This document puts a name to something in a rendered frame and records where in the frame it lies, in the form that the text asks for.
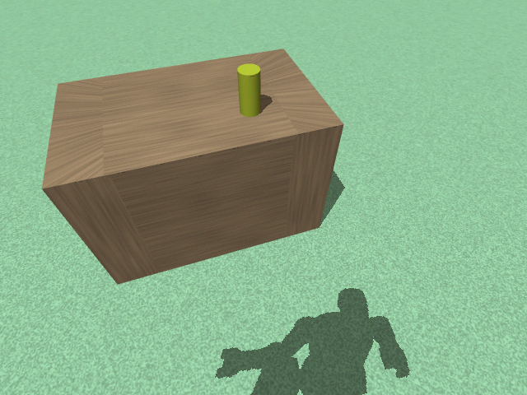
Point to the can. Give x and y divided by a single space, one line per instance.
249 89

